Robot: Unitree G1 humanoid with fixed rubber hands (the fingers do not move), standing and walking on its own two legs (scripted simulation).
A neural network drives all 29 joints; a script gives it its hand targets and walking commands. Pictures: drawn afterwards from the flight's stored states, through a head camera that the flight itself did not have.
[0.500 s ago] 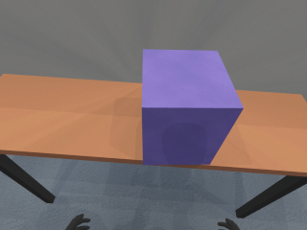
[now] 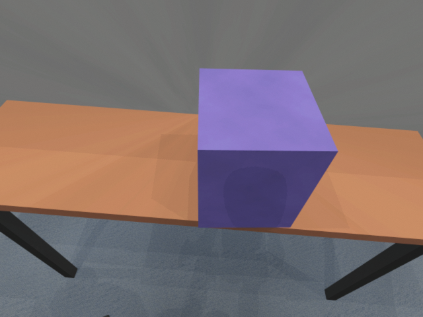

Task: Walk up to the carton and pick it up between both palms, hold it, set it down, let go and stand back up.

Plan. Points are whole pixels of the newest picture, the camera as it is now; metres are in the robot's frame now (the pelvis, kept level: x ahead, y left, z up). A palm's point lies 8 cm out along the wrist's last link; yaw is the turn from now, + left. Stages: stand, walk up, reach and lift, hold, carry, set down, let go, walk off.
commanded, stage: stand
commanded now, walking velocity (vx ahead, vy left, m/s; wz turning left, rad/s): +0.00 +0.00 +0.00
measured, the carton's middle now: (247, 152) +0.42 -0.05 +0.08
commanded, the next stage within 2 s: walk up in 0.98 s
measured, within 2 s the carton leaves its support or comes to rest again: neither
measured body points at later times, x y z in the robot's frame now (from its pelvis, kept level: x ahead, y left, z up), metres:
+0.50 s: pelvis +0.00 +0.00 +0.01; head +0.02 +0.00 +0.46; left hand +0.04 +0.24 -0.14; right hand +0.05 -0.23 -0.14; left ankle -0.01 +0.12 -0.73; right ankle -0.01 -0.13 -0.73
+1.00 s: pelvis +0.00 +0.00 +0.01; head +0.02 +0.00 +0.46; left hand -0.02 +0.21 -0.15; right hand -0.01 -0.22 -0.15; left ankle -0.01 +0.12 -0.73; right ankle -0.01 -0.13 -0.73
